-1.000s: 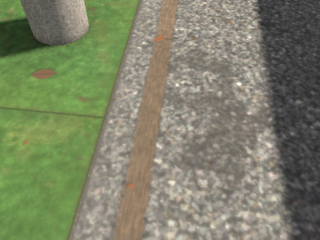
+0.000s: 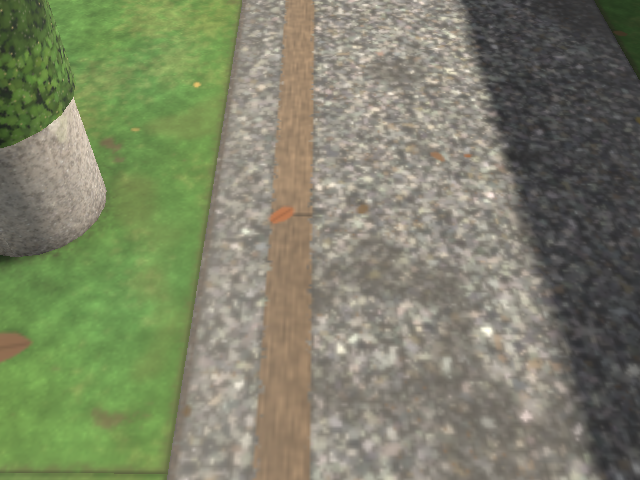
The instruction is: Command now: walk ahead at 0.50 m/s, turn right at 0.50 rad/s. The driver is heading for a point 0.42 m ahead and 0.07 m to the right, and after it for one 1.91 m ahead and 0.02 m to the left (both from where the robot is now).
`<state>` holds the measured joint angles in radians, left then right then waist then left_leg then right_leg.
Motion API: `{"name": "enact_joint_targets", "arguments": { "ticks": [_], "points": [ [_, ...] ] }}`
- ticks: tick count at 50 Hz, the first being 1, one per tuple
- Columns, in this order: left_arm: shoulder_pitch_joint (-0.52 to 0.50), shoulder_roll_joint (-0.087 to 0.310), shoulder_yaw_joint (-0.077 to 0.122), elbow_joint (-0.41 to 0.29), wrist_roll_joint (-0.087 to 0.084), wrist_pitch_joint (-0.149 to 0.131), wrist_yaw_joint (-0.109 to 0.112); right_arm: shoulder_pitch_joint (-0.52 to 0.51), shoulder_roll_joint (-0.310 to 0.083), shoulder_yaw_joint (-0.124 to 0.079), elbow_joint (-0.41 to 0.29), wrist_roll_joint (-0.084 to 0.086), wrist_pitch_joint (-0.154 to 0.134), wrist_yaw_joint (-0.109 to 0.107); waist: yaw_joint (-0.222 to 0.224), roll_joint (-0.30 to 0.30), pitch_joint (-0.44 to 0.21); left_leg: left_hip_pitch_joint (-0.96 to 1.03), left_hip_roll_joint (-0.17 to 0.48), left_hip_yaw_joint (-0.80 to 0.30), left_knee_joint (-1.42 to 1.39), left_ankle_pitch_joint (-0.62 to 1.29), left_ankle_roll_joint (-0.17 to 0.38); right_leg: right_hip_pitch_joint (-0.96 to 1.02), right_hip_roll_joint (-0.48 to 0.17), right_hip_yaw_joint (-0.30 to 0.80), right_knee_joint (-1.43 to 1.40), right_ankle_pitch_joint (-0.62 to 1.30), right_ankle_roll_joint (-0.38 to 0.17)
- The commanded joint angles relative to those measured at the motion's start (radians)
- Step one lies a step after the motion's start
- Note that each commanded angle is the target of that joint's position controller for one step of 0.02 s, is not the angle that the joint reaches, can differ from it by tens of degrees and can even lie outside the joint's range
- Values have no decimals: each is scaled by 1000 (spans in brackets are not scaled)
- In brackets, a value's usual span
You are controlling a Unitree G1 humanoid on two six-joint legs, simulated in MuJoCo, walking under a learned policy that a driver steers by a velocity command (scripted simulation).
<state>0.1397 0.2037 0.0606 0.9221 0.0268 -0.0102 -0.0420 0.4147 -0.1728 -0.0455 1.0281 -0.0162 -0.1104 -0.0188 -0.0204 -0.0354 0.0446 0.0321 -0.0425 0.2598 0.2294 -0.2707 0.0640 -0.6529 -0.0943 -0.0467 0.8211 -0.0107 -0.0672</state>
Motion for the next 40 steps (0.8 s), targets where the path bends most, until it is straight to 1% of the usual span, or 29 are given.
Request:
{"name": "enact_joint_targets", "arguments": {
  "ticks": [1, 3, 5, 6, 7, 8, 9, 10, 11, 12, 13, 14, 15, 16, 18, 19, 22, 24, 27, 30, 31, 33, 34, 35, 36, 37, 38, 39, 40],
  "points": [
    [-122, 9, -12, -95, 2, -12, -8, 50, -129, -21, -28, -1, -7, -13, -13, 96, 72, -18, 288, -54, -70, 544, 46, 11, 27, -73, -124, 17, -18],
    [-135, 20, -9, -111, 6, -13, -10, 65, -140, -23, -20, -3, 3, -20, -6, 103, 66, 51, 305, -24, -13, 701, 43, 39, 54, -101, -169, -44, -47],
    [-88, 40, 0, -104, 7, -11, -6, 50, -166, -30, -23, -7, 13, -27, 26, 134, 25, 99, 316, 6, 105, 981, 39, 123, 109, -134, -180, -143, -88],
    [-33, 54, 8, -92, 9, -11, -2, 38, -182, -35, -27, -9, 21, -29, 52, 149, -7, 112, 320, 16, 201, 1086, 42, 183, 143, -146, -183, -202, -112],
    [48, 74, 19, -70, 9, -14, 2, 28, -197, -40, -35, -11, 30, -27, 85, 151, -55, 105, 324, 16, 343, 1105, 47, 271, 173, -146, -211, -244, -137],
    [168, 102, 36, -35, 14, -23, 9, 14, -207, -43, -47, -7, 38, -20, 140, 124, -119, 32, 316, 24, 549, 995, 34, 439, 196, -123, -296, -226, -166],
    [291, 186, 66, -10, 28, -28, 22, -6, -193, -40, -78, 0, 38, -12, 201, 31, -202, -180, 281, 27, 856, 666, 3, 667, 53, 91, -370, -309, -223],
    [235, 289, 90, -39, 12, -17, 26, -2, -97, -27, -162, 12, 27, 11, 113, -226, -261, -659, 25, -52, 1251, -257, -65, 955, -234, 679, -479, -277, -389],
    [257, 285, 86, -42, -6, -2, 31, -125, -170, -35, -196, 4, 12, 19, 150, -27, -245, -784, 45, -266, 1280, -206, -54, 924, -244, 725, -558, -245, -395],
    [201, 240, 73, -37, -11, -2, 40, -173, -152, -28, -217, 14, -2, 24, 116, 14, -127, -820, 103, -290, 1216, -111, -45, 821, -232, 589, -571, -199, -356],
    [159, 182, 59, -36, -15, -9, 42, -149, -153, -28, -203, 15, -9, 20, 63, 89, -45, -758, 141, -287, 1099, -57, -46, 680, -188, 492, -591, -73, -303],
    [125, 155, 49, -40, -19, -19, 47, -149, -151, -30, -204, -2, 4, 17, 26, 101, -21, -696, 163, -294, 1022, -47, -57, 600, -129, 411, -594, 24, -264],
    [104, 139, 41, -47, -24, -31, 50, -118, -140, -27, -196, -23, 25, 19, 0, 86, -27, -634, 169, -293, 980, -39, -71, 549, -88, 350, -600, 91, -247],
    [109, 129, 34, -45, -25, -45, 50, -90, -128, -25, -186, -31, 46, 24, -15, 74, -43, -601, 172, -284, 945, -35, -79, 533, -73, 306, -606, 149, -238],
    [157, 137, 30, -21, -27, -67, 45, -89, -108, -19, -182, -32, 69, 36, -19, 47, -40, -593, 173, -252, 873, 9, -89, 515, -49, 234, -629, 249, -217],
    [185, 145, 29, -10, -26, -73, 43, -122, -108, -18, -190, -29, 73, 40, -8, 31, -26, -612, 179, -241, 832, 52, -89, 519, -41, 207, -643, 279, -199],
    [247, 150, 24, 6, -22, -78, 37, -241, -126, -18, -224, -12, 80, 45, 40, -1, 1, -691, 181, -225, 718, 176, -72, 587, -27, 149, -663, 331, -124],
    [267, 147, 18, 11, -18, -81, 37, -298, -125, -14, -241, -4, 79, 48, 62, -14, 9, -712, 166, -221, 639, 238, -55, 634, -25, 112, -671, 338, -89],
    [295, 142, 8, 25, -8, -85, 46, -371, -115, -6, -262, 1, 76, 53, 86, -18, 37, -727, 125, -222, 531, 287, -31, 701, -48, 64, -687, 353, -69],
    [309, 136, -2, 44, -1, -87, 60, -423, -110, 2, -285, -2, 71, 59, 92, -14, 64, -714, 84, -190, 428, 274, 1, 773, -79, 16, -680, 436, -62],
    [301, 138, -6, 46, 0, -88, 65, -418, -111, 2, -288, -4, 69, 59, 81, -16, 60, -677, 65, -170, 395, 249, 16, 789, -86, -5, -654, 526, -55],
    [279, 162, -6, 49, 3, -90, 77, -354, -126, -4, -273, -8, 68, 52, 41, -46, 12, -566, 4, -122, 375, 157, 55, 824, -101, -39, -532, 851, -37],
    [269, 180, -2, 48, 6, -86, 84, -282, -142, -11, -254, -10, 68, 47, 6, -65, -27, -503, -25, -110, 372, 100, 76, 842, -110, -49, -425, 983, -31],
    [254, 197, 3, 43, 10, -78, 86, -161, -166, -22, -217, -11, 64, 43, -47, -72, -86, -395, -48, -116, 346, 68, 100, 830, -116, -55, -263, 1010, -30],
    [222, 212, 7, 28, 3, -72, 85, -15, -191, -37, -174, -22, 56, 39, -124, -54, -151, -206, -40, -158, 256, 111, 135, 730, -100, -79, -43, 868, -26],
    [202, 188, -2, -15, -6, -79, 79, 117, -279, -66, -152, -34, 57, 28, -175, 62, -247, 20, 161, -418, 234, 99, 214, 514, -29, -118, 307, 447, -15],
    [256, 123, -6, -56, -25, -90, 56, 47, -333, -81, -170, -15, 71, 29, -63, 309, -307, 270, 388, -980, 125, 198, 383, 74, 215, -31, 654, -485, 35],
    [196, 164, -6, -68, 4, -98, 48, -16, -316, -82, -174, 20, 75, 40, -62, 111, -253, 214, 367, -937, 83, 148, 379, -31, 130, 132, 676, -422, 11],
    [134, 159, -9, -94, -5, -110, 41, -72, -265, -69, -186, 16, 76, 38, -47, 58, -139, 86, 348, -819, 55, 136, 349, -57, 84, 130, 622, -346, 14]
  ]
}}
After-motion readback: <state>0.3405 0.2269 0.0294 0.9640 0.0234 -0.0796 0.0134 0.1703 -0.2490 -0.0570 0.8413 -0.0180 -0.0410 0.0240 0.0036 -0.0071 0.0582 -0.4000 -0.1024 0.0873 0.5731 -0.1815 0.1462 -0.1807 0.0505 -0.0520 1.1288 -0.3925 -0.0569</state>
